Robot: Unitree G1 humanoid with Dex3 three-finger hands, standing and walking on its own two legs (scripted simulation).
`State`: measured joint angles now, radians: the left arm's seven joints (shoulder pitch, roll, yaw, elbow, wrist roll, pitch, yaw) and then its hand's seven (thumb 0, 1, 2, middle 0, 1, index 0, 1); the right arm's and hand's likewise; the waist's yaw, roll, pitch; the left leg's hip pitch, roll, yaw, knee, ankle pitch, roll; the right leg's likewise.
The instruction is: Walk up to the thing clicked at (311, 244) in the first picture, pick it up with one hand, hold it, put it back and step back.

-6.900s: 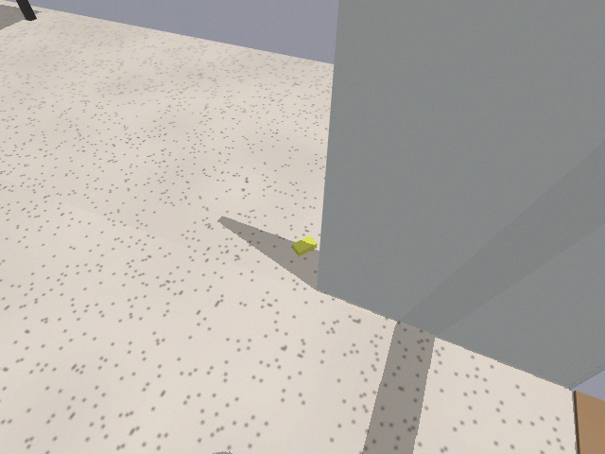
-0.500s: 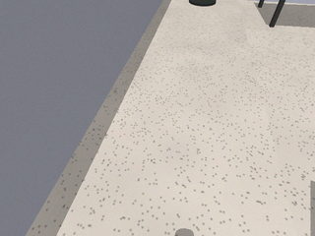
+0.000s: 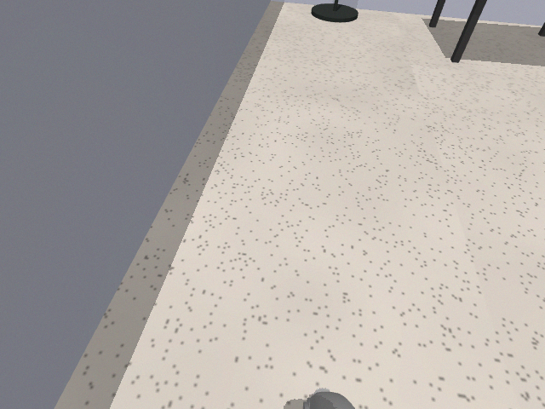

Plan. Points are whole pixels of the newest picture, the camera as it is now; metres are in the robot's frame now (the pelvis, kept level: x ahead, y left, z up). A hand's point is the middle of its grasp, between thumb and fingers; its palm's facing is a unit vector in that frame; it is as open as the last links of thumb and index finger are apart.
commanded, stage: walk up
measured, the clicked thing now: out of the picture +0.05 -1.03 -0.76
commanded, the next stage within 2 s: none
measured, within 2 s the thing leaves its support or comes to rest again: neither
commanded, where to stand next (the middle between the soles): +1.11 -0.06 m, yaw +0 degrees
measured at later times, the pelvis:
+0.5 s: pelvis +0.28 -0.06 +0.00, yaw +0 degrees
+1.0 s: pelvis +0.53 -0.04 +0.00, yaw -2 degrees
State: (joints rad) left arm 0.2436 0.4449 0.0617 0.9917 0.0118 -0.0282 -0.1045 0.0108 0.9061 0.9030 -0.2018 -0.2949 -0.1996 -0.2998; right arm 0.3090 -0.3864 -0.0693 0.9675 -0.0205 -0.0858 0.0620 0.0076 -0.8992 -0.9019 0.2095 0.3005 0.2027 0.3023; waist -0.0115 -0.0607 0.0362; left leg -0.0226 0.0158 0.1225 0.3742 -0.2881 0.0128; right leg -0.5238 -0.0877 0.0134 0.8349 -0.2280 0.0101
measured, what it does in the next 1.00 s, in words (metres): walks ahead: right foot, then left foot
